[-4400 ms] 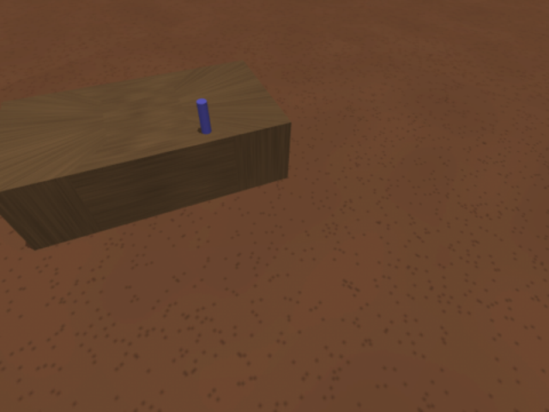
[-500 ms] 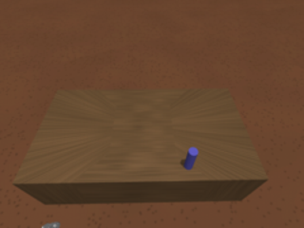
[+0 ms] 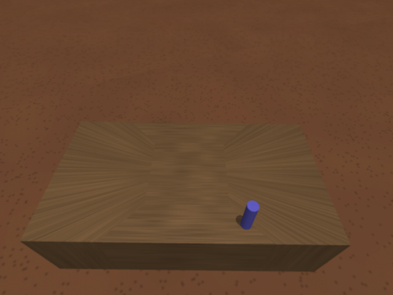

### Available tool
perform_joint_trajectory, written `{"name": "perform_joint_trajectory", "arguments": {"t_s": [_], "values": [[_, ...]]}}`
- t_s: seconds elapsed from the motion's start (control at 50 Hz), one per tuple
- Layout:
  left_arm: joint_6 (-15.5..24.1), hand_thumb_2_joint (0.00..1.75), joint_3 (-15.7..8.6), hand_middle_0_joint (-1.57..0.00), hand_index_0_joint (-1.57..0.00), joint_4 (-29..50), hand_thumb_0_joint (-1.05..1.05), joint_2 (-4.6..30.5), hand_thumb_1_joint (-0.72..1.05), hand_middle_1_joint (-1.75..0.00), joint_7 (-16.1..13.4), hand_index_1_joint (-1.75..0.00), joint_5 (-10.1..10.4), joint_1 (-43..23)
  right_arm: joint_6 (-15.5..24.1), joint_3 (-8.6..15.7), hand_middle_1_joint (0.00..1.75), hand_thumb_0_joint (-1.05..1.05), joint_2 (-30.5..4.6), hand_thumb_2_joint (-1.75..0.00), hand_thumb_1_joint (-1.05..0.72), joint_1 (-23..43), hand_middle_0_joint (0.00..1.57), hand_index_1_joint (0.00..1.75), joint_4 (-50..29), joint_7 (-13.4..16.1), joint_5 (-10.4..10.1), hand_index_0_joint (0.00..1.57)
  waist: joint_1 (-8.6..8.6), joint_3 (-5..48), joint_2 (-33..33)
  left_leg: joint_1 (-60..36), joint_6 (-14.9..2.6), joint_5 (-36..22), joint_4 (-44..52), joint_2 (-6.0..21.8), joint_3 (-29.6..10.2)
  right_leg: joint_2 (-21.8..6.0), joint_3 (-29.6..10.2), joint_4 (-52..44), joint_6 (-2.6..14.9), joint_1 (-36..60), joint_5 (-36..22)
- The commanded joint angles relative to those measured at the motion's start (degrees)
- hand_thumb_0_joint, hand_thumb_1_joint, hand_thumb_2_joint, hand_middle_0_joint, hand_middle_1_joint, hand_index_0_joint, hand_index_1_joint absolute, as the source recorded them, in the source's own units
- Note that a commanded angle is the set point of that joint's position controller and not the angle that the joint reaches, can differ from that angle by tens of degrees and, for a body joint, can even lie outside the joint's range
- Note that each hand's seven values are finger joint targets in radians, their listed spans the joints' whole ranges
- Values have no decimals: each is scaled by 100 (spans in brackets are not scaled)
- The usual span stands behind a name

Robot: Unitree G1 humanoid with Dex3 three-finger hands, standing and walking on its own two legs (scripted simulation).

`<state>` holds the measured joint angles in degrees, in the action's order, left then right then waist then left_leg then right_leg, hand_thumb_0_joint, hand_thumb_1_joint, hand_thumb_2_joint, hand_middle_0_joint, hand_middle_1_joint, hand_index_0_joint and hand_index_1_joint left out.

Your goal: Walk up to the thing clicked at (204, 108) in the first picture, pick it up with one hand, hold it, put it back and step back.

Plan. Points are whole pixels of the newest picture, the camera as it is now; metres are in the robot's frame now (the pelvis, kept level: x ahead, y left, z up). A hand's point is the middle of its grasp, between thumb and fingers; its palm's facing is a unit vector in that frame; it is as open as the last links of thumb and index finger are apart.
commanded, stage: walk up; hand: right
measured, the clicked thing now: (249, 215) +0.45 -0.19 -0.35
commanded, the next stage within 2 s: stand in 0.40 s
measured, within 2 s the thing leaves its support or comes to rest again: neither
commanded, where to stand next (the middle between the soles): +0.06 +0.02 m, yaw -1 degrees
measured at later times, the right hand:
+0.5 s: hand out of the picture +0.09 -0.25 -0.16, palm faces -0.02 +0.95 -0.33, open 7.4 cm
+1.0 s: hand out of the picture +0.10 -0.26 -0.16, palm faces -0.03 +0.94 -0.33, open 7.4 cm
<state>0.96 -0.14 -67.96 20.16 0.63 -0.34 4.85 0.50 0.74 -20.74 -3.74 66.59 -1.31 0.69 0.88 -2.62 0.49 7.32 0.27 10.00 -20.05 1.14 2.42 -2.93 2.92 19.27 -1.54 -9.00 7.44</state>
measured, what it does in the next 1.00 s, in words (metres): stands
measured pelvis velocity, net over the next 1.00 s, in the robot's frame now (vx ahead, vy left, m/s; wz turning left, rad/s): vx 0.02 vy -0.01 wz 0.01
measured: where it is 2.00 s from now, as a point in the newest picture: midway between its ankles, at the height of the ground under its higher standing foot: outside the picture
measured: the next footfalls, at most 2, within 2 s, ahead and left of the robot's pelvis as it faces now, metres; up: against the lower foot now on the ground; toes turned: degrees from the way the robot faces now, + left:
none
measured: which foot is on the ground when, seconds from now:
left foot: down 0.00-1.00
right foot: down 0.00-1.00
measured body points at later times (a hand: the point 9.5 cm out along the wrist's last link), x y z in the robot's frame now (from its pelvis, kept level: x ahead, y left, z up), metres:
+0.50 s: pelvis +0.02 +0.00 +0.00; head +0.02 +0.00 +0.45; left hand +0.10 +0.30 -0.13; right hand +0.10 -0.30 -0.13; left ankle +0.01 +0.12 -0.75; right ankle +0.03 -0.14 -0.75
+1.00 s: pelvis +0.02 -0.01 +0.00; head +0.02 -0.02 +0.45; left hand +0.10 +0.29 -0.13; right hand +0.10 -0.31 -0.13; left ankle +0.01 +0.12 -0.75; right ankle +0.03 -0.14 -0.75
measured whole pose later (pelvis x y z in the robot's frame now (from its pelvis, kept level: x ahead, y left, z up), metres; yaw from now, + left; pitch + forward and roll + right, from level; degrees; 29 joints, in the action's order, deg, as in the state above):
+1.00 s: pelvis +0.02 -0.01 +0.00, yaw +1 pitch -3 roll +0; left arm 0.6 0.0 -65.6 20.1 0.3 -0.3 5.3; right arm 0.6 0.3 -20.1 -4.9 66.1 -0.8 0.9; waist -0.1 -2.7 0.4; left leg 4.8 1.6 10.0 -17.3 2.1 1.6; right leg -2.0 3.9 18.0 -0.5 -6.9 8.6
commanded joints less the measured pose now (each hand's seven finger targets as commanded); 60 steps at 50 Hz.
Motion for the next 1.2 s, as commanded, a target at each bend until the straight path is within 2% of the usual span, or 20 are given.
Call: {"name": "perform_joint_trajectory", "arguments": {"t_s": [0.0,0.14,0.34,0.4,0.62,0.66,0.72,0.86,1.04,1.06,1.18], "values": [[142,90,-232,-20,-20,341,0,1245,90,-30,-72,-30,-28,-398,72,205,30,0,-1178,-90,-90,269,20,30,-318,96,-24,20,-63,388,-109,-42,-158,-23,471,618,-620,-559,-622,-483,179,-3,199],[138,90,-244,-20,-20,346,0,1211,90,-30,-89,-30,-14,-355,64,213,30,0,-1144,-90,-90,251,20,30,-317,108,-36,20,-51,484,-91,-151,-134,-465,446,642,-619,-563,-554,-403,158,138,-228],[101,90,-269,-20,-20,433,0,1195,90,-30,-111,-30,-35,-393,50,244,30,0,-1153,-90,-90,240,20,30,-309,132,-18,20,-82,448,-48,10,-121,-456,509,628,-611,-565,-503,-361,171,314,-364],[75,90,-229,-20,-20,453,0,1141,90,-30,-106,-30,-8,-338,106,190,30,0,-1098,-90,-90,247,20,30,-354,142,-11,20,-83,493,-70,-51,-66,-762,612,714,-675,-532,-491,-286,169,374,-329],[60,90,-214,-20,-20,562,0,1182,90,-30,-86,-30,-17,-362,141,172,30,0,-1156,-90,-90,202,20,30,-340,168,-4,20,-104,547,48,-88,-26,-851,580,717,-581,-598,-545,-334,206,518,-543],[69,90,-206,-20,-20,546,0,1171,90,-30,-94,-30,-7,-326,139,169,30,0,-1135,-90,-90,228,20,30,-341,162,-16,20,-95,563,-8,-171,-28,-1024,578,755,-620,-580,-501,-303,203,515,-590],[87,90,-214,-20,-20,559,0,1211,90,-30,-101,-30,-20,-313,133,174,30,0,-1114,-90,-90,201,20,30,-359,159,-20,20,-119,597,-109,-227,-47,-1025,539,745,-588,-594,-494,-335,195,531,-710],[78,90,-224,-20,-20,572,0,1233,90,-30,-94,-30,0,-305,114,151,30,0,-1117,-90,-90,145,20,30,-376,150,-11,20,-127,448,-38,-132,-42,-636,599,710,-578,-589,-540,-430,216,431,-400],[73,90,-221,-20,-20,600,0,1249,90,-30,-87,-30,-2,-304,115,139,30,0,-1119,-90,-90,81,20,30,-394,156,1,20,-142,426,-13,-82,-38,-506,573,703,-580,-583,-573,-441,234,392,-316],[68,90,-217,-20,-20,596,0,1233,90,-30,-88,-30,-9,-240,116,144,30,0,-1126,-90,-90,113,20,30,-393,157,-6,20,-98,381,-2,-77,-22,-514,587,702,-601,-546,-533,-437,217,345,-251],[77,90,-203,-20,-20,593,0,1255,90,-30,-91,-30,-14,-182,100,145,30,0,-1117,-90,-90,66,20,30,-400,146,-2,20,-92,396,-46,-102,-40,-485,559,703,-601,-551,-549,-467,236,299,-109]]}}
